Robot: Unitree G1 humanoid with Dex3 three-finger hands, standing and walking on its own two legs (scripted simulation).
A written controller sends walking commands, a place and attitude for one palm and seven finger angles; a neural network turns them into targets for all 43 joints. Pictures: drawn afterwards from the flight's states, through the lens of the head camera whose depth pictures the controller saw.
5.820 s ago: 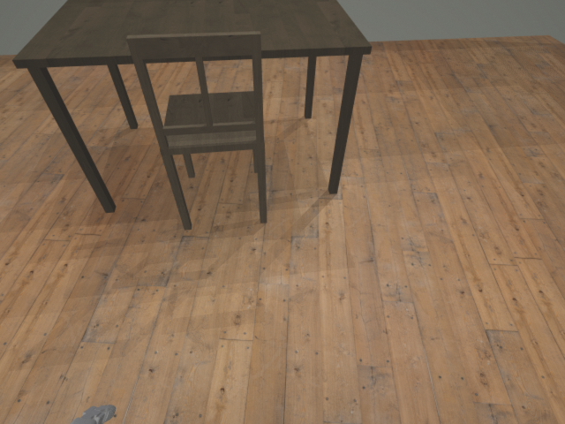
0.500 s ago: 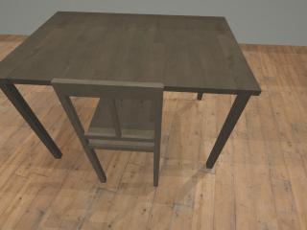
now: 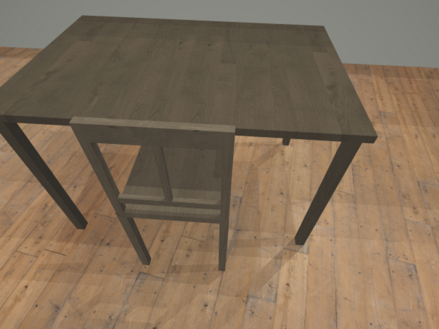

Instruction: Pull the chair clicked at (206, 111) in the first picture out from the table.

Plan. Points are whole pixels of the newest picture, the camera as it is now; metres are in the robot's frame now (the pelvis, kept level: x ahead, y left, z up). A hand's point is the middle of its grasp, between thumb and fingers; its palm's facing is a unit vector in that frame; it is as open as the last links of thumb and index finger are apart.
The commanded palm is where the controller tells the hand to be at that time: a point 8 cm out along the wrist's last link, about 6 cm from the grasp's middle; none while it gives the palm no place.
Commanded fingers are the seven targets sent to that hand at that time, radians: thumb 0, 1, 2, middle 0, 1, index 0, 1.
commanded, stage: look again from close up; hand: left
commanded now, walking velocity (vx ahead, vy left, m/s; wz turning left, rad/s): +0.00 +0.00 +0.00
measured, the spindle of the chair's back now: (163, 174) +0.52 +0.19 -0.10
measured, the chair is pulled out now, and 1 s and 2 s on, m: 0.00 0.00 0.00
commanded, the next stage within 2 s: shuffle to correct the standing spot in 0.28 s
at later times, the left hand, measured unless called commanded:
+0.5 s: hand out of the picture +0.00 +0.15 -0.18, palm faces +0.03 -0.99 -0.16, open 7.3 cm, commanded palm none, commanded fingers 0.00 0.90 0.90 -0.20 -0.30 -0.20 -0.30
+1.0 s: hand out of the picture +0.12 +0.18 -0.18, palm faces +0.04 -0.97 -0.22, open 7.3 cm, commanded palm none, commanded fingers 0.00 0.90 0.90 -0.20 -0.30 -0.20 -0.30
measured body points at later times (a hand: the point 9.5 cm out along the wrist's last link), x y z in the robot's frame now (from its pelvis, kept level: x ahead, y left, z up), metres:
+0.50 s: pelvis +0.02 +0.00 +0.00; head +0.03 +0.00 +0.45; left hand +0.00 +0.21 -0.16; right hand +0.01 -0.22 -0.16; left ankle +0.01 +0.09 -0.74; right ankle -0.01 -0.11 -0.74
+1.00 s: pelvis +0.11 +0.00 -0.01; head +0.15 +0.00 +0.44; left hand +0.12 +0.23 -0.17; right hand +0.07 -0.19 -0.17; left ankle +0.01 +0.09 -0.74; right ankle +0.13 -0.12 -0.72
